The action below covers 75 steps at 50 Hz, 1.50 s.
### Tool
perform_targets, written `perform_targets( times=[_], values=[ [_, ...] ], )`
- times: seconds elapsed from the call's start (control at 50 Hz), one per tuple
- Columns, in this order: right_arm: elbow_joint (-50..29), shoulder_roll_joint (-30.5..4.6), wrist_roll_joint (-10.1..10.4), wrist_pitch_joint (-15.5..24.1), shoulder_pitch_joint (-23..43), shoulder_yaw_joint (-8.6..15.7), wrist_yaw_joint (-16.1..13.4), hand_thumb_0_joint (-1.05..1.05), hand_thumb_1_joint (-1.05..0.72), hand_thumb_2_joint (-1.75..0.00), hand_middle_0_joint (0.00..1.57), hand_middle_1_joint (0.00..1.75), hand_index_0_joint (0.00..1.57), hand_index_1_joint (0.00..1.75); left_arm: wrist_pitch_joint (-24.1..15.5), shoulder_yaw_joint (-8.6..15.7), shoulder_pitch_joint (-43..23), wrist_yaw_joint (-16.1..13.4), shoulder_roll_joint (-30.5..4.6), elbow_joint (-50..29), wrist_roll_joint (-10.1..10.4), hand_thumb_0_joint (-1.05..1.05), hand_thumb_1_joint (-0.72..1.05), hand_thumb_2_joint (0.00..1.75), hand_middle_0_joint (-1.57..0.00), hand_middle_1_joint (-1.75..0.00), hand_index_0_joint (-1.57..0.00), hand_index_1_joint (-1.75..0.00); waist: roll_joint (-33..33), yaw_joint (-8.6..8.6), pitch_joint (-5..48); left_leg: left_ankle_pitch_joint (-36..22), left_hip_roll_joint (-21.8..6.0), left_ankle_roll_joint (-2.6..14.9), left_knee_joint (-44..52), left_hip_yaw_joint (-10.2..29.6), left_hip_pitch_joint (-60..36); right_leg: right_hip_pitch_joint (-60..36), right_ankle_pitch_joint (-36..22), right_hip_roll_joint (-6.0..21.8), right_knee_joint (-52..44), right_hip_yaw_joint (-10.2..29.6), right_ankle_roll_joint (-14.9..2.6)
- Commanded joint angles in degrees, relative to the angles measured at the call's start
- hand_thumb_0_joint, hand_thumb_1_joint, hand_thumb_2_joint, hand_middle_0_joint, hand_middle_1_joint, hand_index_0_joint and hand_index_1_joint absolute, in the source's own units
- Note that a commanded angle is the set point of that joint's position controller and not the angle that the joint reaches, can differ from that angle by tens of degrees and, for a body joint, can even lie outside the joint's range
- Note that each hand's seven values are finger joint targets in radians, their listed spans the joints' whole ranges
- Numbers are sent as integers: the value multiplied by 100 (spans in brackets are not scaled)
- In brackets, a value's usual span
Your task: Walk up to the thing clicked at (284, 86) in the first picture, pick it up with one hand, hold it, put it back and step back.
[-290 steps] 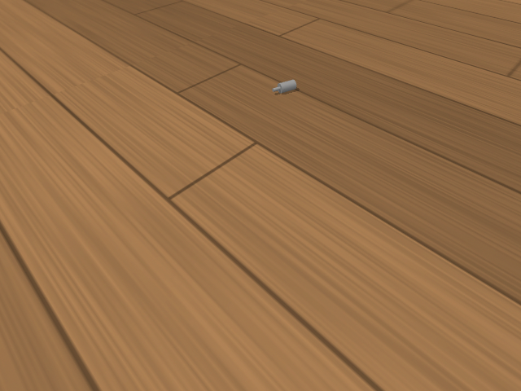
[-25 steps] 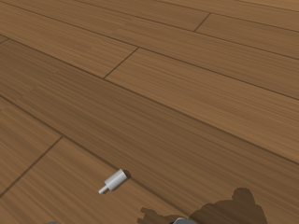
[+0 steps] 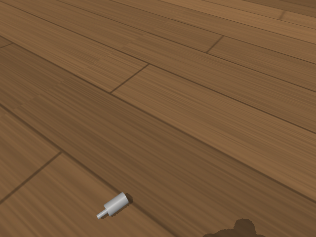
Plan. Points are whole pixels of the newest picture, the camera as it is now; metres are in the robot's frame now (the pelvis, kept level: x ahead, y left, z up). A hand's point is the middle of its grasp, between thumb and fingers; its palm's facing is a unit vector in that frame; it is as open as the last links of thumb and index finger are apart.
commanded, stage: walk up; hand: left
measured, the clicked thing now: (111, 206) +0.42 +0.24 -0.73
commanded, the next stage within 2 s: stand in 1.34 s
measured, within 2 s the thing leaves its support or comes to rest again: neither
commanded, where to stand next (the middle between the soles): +0.08 -0.01 m, yaw +2 degrees
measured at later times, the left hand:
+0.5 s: hand out of the picture +0.11 +0.24 -0.14, palm faces +0.03 -0.94 -0.33, open 7.4 cm
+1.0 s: hand out of the picture +0.12 +0.24 -0.14, palm faces -0.01 -0.95 -0.32, open 7.4 cm
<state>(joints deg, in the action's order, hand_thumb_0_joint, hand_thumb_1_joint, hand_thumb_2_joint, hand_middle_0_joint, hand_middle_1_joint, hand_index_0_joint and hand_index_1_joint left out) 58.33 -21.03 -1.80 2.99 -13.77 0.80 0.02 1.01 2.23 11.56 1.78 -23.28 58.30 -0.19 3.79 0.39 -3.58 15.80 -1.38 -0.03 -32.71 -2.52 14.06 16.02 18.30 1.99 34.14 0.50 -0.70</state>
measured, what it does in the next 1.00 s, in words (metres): stands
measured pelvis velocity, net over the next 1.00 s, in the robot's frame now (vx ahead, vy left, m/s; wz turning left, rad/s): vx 0.03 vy -0.01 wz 0.01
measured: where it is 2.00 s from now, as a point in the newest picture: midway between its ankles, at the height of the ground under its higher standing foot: outside the picture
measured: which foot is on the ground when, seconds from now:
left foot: down 0.00-1.00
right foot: down 0.00-1.00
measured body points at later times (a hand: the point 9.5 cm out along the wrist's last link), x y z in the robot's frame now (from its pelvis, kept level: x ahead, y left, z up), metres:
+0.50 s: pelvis +0.03 -0.02 +0.01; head +0.03 -0.02 +0.46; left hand +0.11 +0.28 -0.11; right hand +0.13 -0.32 -0.11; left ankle +0.02 +0.12 -0.73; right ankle +0.04 -0.14 -0.73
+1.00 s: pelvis +0.03 -0.01 +0.02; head +0.04 -0.01 +0.47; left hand +0.12 +0.29 -0.12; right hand +0.10 -0.32 -0.11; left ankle +0.02 +0.12 -0.73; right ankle +0.04 -0.14 -0.73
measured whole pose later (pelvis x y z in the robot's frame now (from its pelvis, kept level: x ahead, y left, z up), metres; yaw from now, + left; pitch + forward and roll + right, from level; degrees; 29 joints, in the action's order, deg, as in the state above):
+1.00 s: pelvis +0.03 -0.01 +0.02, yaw +1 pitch -2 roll +0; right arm 65.2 -20.2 -1.0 1.5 -6.8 0.2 -0.1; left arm -0.1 1.1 4.7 1.1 -19.8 65.1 -0.5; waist 0.3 -0.5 -2.9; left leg 12.1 -2.5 -1.6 -20.5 -1.7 6.0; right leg 7.3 10.9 1.0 20.6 -1.1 0.6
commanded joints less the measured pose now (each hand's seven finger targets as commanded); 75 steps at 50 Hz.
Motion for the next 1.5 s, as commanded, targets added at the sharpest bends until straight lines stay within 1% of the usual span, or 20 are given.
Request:
perform_targets(
  times=[0.0, 0.02, 0.04, 0.06, 0.08, 0.12, 0.18, 0.22, 0.32, 0.42, 0.62, 0.72, 0.84, 1.0, 1.12, 1.3, 1.32, 1.34, 1.38, 1.48],
  values=[
    [-447, -1397, 149, 89, 536, 261, -65, 0, -90, -90, 20, 30, 20, 30, -226, 161, -95, -148, -958, -141, -22, 0, 90, 90, -20, -30, -20, -30, -1171, 143, 556, -1438, -816, 358, 783, 831, -61, -837, -1186, 202, -960, 215, -96],
    [-396, -1276, 177, 72, 457, 247, -75, 0, -90, -90, 20, 30, 20, 30, -248, 140, -214, -153, -1050, -101, -16, 0, 90, 90, -20, -30, -20, -30, -927, 42, 713, -1110, -644, 267, 786, 743, -37, -890, -1469, 343, -862, 415, -169],
    [-347, -1291, 190, 58, 408, 246, -83, 0, -90, -90, 20, 30, 20, 30, -247, 115, -371, -129, -1064, -118, 3, 0, 90, 90, -20, -30, -20, -30, -820, -38, 677, -392, -544, 221, 942, 698, -29, -784, -1220, 404, -835, 469, -194],
    [-302, -1317, 176, 39, 514, 261, -91, 0, -90, -90, 20, 30, 20, 30, -230, 99, -437, -115, -1074, -94, 9, 0, 90, 90, -20, -30, -20, -30, -720, -36, 513, 108, -509, 216, 1045, 694, -71, -532, -865, 428, -898, 481, -212],
    [-265, -1350, 168, 24, 614, 271, -91, 0, -90, -90, 20, 30, 20, 30, -224, 77, -466, -105, -1046, -66, 18, 0, 90, 90, -20, -30, -20, -30, -649, -24, 442, 229, -523, 222, 1068, 736, -152, -446, -614, 436, -1024, 501, -212],
    [-206, -1362, 160, 19, 745, 251, -79, 0, -90, -90, 20, 30, 20, 30, -230, 52, -522, -103, -1011, 13, 17, 0, 90, 90, -20, -30, -20, -30, -524, -8, 351, 43, -556, 269, 1078, 770, -149, -425, -578, 453, -1204, 496, -206],
    [-82, -1260, 177, 23, 666, 211, -71, 0, -90, -90, 20, 30, 20, 30, -287, 51, -651, -119, -1059, 99, 1, 0, 90, 90, -20, -30, -20, -30, -103, -103, 423, -652, -482, 236, 921, 580, -429, -443, -1158, 610, -1397, 635, -239],
    [-11, -1224, 176, 22, 691, 197, -66, 0, -90, -90, 20, 30, 20, 30, -299, 51, -676, -132, -1028, 157, 26, 0, 90, 90, -20, -30, -20, -30, -65, -80, 425, -998, -483, 196, 948, 577, -557, -463, -1460, 599, -1396, 563, -206],
    [111, -1202, 155, -16, 881, 196, -61, 0, -90, -90, 20, 30, 20, 30, -287, 59, -774, -158, -963, 244, 23, 0, 90, 90, -20, -30, -20, -30, -35, -40, 432, -1112, -497, 181, 1078, 553, -687, -523, -1321, 563, -1560, 496, -151],
    [206, -1216, 131, -20, 976, 190, -62, 0, -90, -90, 20, 30, 20, 30, -287, 61, -907, -167, -888, 265, 12, 0, 90, 90, -20, -30, -20, -30, -259, -34, 571, -1311, -572, 160, 1266, 560, -687, -850, -1607, 561, -1589, 401, -117],
    [267, -1182, 113, -14, 1083, 166, -72, 0, -90, -90, 20, 30, 20, 30, -249, 68, -968, -158, -882, 293, -10, 0, 90, 90, -20, -30, -20, -30, -429, -5, 566, -1240, -598, 138, 1511, 546, -695, -1020, -1570, 512, -1629, 354, -79],
    [286, -1199, 112, -30, 1025, 180, -78, 0, -90, -90, 20, 30, 20, 30, -247, 80, -1006, -164, -891, 294, -19, 0, 90, 90, -20, -30, -20, -30, -369, -46, 625, -1292, -595, 143, 1472, 495, -790, -1031, -1612, 506, -1651, 362, -92],
    [303, -1206, 114, -42, 1027, 173, -75, 0, -90, -90, 20, 30, 20, 30, -228, 85, -1009, -161, -878, 315, -26, 0, 90, 90, -20, -30, -20, -30, -383, -44, 455, -1039, -561, 146, 1545, 520, -665, -970, -1379, 454, -1691, 369, -67],
    [325, -1210, 112, -23, 984, 180, -85, 0, -90, -90, 20, 30, 20, 30, -218, 74, -950, -154, -826, 312, -24, 0, 90, 90, -20, -30, -20, -30, -400, -46, 576, -1197, -601, 157, 1601, 533, -771, -1075, -1593, 458, -1649, 354, -73],
    [332, -1191, 114, -30, 1002, 185, -84, 0, -90, -90, 20, 30, 20, 30, -211, 73, -923, -158, -811, 324, -16, 0, 90, 90, -20, -30, -20, -30, -410, -43, 449, -1190, -571, 131, 1646, 530, -785, -977, -1544, 435, -1671, 345, -48],
    [325, -1153, 111, -39, 987, 196, -84, 0, -90, -90, 20, 30, 20, 30, -224, 75, -916, -176, -820, 332, -32, 0, 90, 90, -20, -30, -20, -30, -377, -59, 494, -1407, -597, 123, 1658, 484, -857, -1074, -1822, 469, -1671, 336, -37],
    [311, -1164, 125, -81, 1155, 179, -90, 0, -90, -90, 20, 30, 20, 30, -253, 59, -943, -210, -887, 318, -10, 0, 90, 90, -20, -30, -20, -30, -496, -23, 479, -1844, -697, 92, 1621, 514, -870, -1082, -2225, 605, -1709, 389, -54],
    [307, -1105, 143, -79, 1130, 162, -83, 0, -90, -90, 20, 30, 20, 30, -265, 60, -891, -214, -908, 345, 11, 0, 90, 90, -20, -30, -20, -30, -475, -47, 521, -2076, -705, 56, 1632, 536, -983, -1101, -2374, 585, -1660, 359, -50],
    [323, -1153, 153, -103, 1142, 169, -81, 0, -90, -90, 20, 30, 20, 30, -275, 49, -889, -230, -880, 373, 6, 0, 90, 90, -20, -30, -20, -30, -479, -41, 537, -1983, -698, 56, 1628, 520, -993, -1152, -2330, 579, -1704, 329, -22],
    [355, -1135, 145, -142, 1165, 139, -59, 0, -90, -90, 20, 30, 20, 30, -269, 18, -900, -233, -888, 402, -5, 0, 90, 90, -20, -30, -20, -30, -402, -58, 489, -1353, -665, 29, 1776, 540, -954, -1046, -1695, 557, -1872, 337, 6]
  ],
)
